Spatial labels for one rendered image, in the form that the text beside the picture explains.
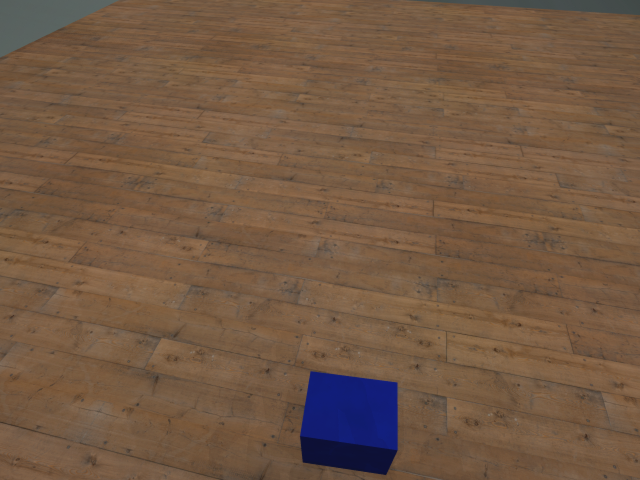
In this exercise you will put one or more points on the carton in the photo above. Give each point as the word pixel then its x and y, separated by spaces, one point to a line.
pixel 350 423

